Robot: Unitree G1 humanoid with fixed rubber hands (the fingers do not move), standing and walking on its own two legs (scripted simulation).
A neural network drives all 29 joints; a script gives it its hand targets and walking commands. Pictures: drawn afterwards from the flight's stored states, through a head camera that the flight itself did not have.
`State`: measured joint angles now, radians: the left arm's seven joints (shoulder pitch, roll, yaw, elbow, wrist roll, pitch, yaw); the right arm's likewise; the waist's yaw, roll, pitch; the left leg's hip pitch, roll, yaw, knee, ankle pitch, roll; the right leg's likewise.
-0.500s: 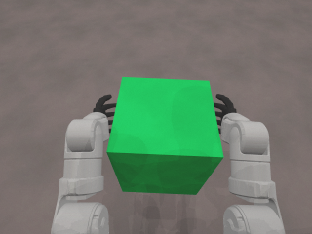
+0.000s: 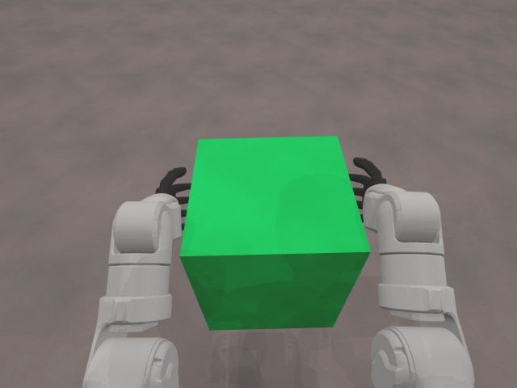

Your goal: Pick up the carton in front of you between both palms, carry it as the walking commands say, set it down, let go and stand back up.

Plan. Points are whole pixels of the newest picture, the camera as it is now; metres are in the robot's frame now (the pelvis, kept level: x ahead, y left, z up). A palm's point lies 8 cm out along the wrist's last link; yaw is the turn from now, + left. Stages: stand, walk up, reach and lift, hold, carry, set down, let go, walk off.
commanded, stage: carry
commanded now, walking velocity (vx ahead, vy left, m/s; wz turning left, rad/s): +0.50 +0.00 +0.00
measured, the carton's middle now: (269, 239) +0.35 +0.00 +0.06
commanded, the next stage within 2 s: none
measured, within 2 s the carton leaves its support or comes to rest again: neither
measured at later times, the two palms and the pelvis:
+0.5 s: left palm (215, 145) +0.55 +0.10 +0.08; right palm (365, 154) +0.55 -0.20 +0.07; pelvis +0.19 -0.03 -0.07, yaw +0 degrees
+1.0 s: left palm (217, 105) +0.78 +0.12 +0.02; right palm (333, 105) +0.78 -0.18 +0.04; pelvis +0.43 -0.03 -0.09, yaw -3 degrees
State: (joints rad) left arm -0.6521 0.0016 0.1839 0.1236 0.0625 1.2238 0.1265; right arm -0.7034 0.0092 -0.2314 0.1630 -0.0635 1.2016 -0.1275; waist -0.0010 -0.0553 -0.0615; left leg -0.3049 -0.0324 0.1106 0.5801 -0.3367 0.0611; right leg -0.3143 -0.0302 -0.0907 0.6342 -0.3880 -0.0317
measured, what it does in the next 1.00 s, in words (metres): goes down: right foot 0.07 m lower, then left foot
